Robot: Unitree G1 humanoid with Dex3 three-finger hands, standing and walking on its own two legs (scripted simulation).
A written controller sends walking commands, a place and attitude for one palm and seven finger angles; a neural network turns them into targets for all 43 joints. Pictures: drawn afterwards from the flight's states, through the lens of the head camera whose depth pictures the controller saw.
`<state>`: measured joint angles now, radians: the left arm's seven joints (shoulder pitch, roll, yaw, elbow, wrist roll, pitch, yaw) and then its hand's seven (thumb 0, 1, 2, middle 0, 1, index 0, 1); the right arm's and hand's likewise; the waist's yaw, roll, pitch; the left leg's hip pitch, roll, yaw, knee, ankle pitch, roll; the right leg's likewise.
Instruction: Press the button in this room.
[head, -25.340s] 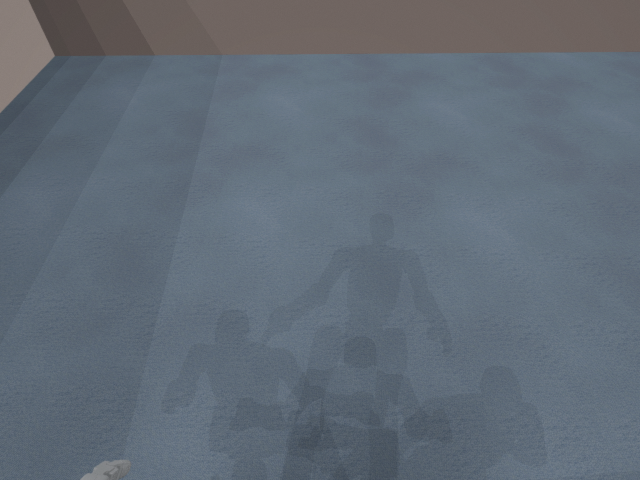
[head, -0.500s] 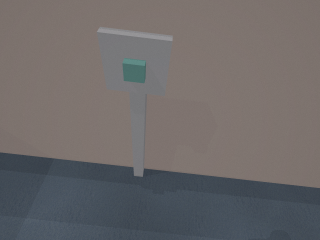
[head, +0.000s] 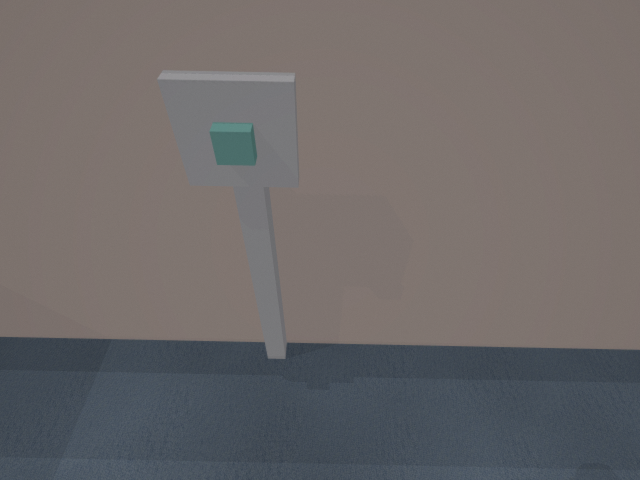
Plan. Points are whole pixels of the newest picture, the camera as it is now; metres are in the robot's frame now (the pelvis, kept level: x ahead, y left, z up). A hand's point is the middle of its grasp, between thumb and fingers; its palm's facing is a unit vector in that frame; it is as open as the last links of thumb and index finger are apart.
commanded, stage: come to a stop and stand still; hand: left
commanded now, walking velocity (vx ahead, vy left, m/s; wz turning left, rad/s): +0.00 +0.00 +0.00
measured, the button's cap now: (234, 143) +0.59 +0.17 +0.11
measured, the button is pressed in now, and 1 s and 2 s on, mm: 0 0 0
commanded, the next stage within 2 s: look again from close up in 0.20 s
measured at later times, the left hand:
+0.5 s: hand out of the picture -0.02 +0.16 -0.18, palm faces +0.03 -0.98 -0.18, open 7.4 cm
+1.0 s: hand out of the picture +0.02 +0.18 -0.19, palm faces +0.00 -0.98 -0.18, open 7.4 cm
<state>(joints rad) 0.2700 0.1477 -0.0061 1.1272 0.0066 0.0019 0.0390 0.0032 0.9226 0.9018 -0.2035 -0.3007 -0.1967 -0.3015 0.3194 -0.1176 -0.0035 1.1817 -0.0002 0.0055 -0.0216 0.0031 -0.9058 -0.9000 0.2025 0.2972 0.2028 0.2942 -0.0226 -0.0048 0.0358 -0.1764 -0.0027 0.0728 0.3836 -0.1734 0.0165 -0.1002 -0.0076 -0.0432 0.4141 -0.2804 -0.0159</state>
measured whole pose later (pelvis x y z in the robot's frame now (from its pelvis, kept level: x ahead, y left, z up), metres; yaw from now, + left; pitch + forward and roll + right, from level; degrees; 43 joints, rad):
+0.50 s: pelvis +0.00 +0.00 -0.01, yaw +1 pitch -1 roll -1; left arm 0.34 0.11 -0.02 1.11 0.02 -0.03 0.04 0.00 0.90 0.90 -0.21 -0.30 -0.20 -0.30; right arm 0.30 -0.16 0.00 1.08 -0.01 -0.01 -0.02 0.02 -0.93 -0.90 0.20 0.30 0.20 0.29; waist -0.01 0.03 0.01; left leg -0.28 0.01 0.05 0.54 -0.26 0.02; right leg -0.16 0.00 -0.06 0.51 -0.33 -0.02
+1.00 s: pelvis +0.02 +0.00 -0.01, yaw -1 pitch +0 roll +0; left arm 0.30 0.16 -0.01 1.09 0.02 -0.01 0.03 0.00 0.91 0.90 -0.20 -0.30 -0.20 -0.30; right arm 0.27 -0.15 0.02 1.11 -0.01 -0.02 -0.02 0.01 -0.91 -0.90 0.20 0.30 0.20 0.29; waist 0.00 -0.03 0.02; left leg -0.23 0.00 0.08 0.50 -0.27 0.02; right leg -0.14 -0.01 -0.03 0.50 -0.35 -0.01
